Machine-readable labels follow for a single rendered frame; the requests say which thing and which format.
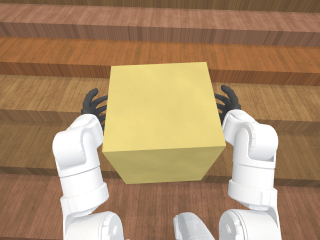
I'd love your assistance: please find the robot left hand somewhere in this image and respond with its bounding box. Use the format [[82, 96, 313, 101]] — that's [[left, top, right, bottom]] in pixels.
[[81, 88, 108, 131]]

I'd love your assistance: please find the robot right hand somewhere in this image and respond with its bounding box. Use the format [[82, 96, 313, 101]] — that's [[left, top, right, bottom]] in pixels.
[[214, 85, 241, 127]]

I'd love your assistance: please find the right robot forearm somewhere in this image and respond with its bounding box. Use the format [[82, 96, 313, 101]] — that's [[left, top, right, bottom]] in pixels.
[[222, 109, 282, 240]]

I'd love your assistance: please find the carton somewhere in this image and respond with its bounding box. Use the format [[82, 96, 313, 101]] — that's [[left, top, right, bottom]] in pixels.
[[102, 62, 226, 184]]

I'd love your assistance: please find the robot right thigh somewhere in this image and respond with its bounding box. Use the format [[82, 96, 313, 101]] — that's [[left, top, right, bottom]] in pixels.
[[173, 212, 215, 240]]

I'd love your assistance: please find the right robot upper arm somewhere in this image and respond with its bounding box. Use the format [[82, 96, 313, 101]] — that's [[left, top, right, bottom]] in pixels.
[[219, 209, 281, 240]]

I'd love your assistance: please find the left robot upper arm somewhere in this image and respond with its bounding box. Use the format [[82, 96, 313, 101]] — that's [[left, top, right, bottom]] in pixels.
[[65, 211, 124, 240]]

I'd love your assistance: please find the left robot forearm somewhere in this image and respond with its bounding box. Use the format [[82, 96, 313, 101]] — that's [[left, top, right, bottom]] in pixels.
[[52, 114, 109, 240]]

